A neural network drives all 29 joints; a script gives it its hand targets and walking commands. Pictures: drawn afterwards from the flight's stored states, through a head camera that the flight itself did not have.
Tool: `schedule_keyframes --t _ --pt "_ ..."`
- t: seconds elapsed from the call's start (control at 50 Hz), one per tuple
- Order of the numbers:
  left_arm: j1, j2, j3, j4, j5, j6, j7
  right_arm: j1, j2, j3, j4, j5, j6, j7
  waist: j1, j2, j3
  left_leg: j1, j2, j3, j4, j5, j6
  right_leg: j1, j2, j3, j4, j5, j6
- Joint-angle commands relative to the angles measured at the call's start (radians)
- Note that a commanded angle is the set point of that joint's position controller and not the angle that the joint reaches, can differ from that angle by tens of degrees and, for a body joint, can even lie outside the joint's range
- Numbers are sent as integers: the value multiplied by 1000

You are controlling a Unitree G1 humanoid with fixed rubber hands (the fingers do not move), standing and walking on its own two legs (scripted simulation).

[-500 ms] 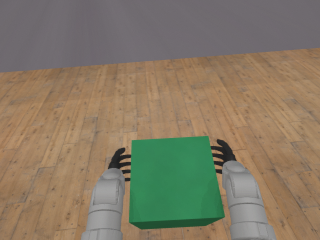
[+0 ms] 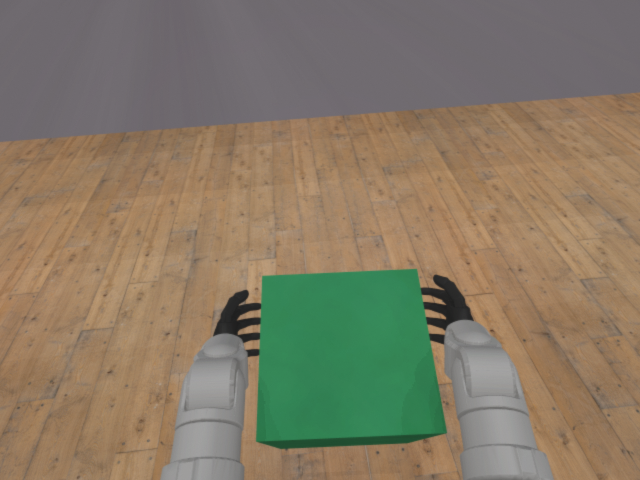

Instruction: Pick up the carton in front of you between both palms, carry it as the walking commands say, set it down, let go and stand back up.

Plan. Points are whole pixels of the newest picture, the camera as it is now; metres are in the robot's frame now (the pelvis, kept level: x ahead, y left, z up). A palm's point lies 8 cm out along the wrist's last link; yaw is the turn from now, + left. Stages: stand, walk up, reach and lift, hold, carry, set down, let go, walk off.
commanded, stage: carry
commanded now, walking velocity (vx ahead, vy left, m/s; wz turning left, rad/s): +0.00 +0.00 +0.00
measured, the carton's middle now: (342, 367) +0.31 +0.00 -0.06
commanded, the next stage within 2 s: hold in 0.32 s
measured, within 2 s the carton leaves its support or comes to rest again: neither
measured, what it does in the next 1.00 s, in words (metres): stands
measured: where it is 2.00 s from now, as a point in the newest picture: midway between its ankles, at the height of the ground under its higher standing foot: outside the picture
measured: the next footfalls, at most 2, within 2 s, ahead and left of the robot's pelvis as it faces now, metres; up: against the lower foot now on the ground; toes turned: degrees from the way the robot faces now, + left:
none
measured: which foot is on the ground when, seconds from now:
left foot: down 0.00-1.00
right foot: down 0.00-1.00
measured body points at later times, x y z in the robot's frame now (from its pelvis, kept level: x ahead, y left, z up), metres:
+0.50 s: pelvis -0.01 +0.00 +0.01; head -0.04 +0.00 +0.46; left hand +0.28 +0.17 +0.03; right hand +0.30 -0.13 +0.04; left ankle -0.01 +0.10 -0.74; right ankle +0.05 -0.14 -0.73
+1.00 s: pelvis -0.02 -0.04 +0.00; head -0.02 -0.05 +0.45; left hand +0.30 +0.16 +0.01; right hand +0.35 -0.13 +0.03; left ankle -0.01 +0.10 -0.73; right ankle +0.05 -0.13 -0.74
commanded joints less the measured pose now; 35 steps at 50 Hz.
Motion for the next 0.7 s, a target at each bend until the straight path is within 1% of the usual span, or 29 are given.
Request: schedule_keyframes --t 0.0,0.3,0.32,0.34,0.36,0.38,0.4,0.42,0.44,0.48,0.5,0.56,0.62,0.68 --pt "-533 -926 -545 -120 -281 -73 -256 -401 945 541 -8 256 -14 255 0 -1 -223 10 117 -113 -111 147 1 143 -85 100 -51 126 -2" --pt "-521 -923 -543 -116 -279 -69 -257 -393 941 539 -9 255 -12 256 0 0 -222 7 116 -113 -108 162 5 139 -85 97 -46 130 3" --pt "-451 -950 -510 -90 -269 -73 -272 -312 969 522 -42 251 -6 268 -13 83 -110 43 -90 -290 -193 394 10 386 203 218 -63 256 -30" --pt "-453 -930 -508 -117 -240 -92 -267 -339 937 527 -90 240 -19 272 -5 75 -155 106 -88 -302 -183 417 13 379 185 239 -79 273 -32" --pt "-454 -926 -496 -116 -234 -96 -263 -358 936 534 -81 240 -20 274 -1 42 -152 151 -93 -301 -174 471 7 367 188 247 -87 300 -26" --pt "-464 -924 -499 -118 -233 -99 -258 -361 933 543 -74 241 -22 272 4 35 -163 166 -100 -297 -179 457 1 383 188 249 -96 301 -21" --pt "-439 -906 -476 -97 -213 -99 -252 -374 911 543 -86 247 -24 279 13 57 -138 242 -108 -294 -199 401 5 316 190 244 -105 263 -9" --pt "-460 -908 -475 -93 -212 -102 -251 -389 918 552 -76 245 -25 280 15 26 -132 219 -109 -290 -200 382 2 330 201 236 -112 240 -4" --pt "-477 -917 -481 -88 -222 -103 -253 -385 914 547 -68 240 -26 277 8 25 -128 183 -108 -289 -208 346 -2 364 201 237 -114 218 -7" --pt "-499 -918 -490 -80 -231 -100 -263 -381 909 521 -55 226 -26 276 -13 36 -96 210 -106 -287 -223 268 -5 327 200 231 -123 155 -9" --pt "-522 -924 -496 -77 -236 -99 -270 -383 917 513 -36 218 -27 277 -20 33 -88 192 -105 -285 -226 233 -8 330 201 230 -131 125 -11" --pt "-561 -931 -494 -57 -241 -96 -286 -392 931 489 7 206 -26 282 -30 29 -55 165 -103 -284 -236 159 -7 333 196 231 -142 73 -16" --pt "-585 -936 -478 -34 -238 -96 -298 -415 948 475 42 200 -24 290 -27 16 -41 134 -107 -281 -240 107 -3 349 188 234 -150 41 -15" --pt "-604 -941 -461 -13 -233 -96 -306 -445 962 471 60 198 -22 298 -20 3 -43 116 -114 -275 -237 80 1 363 178 238 -156 22 -10"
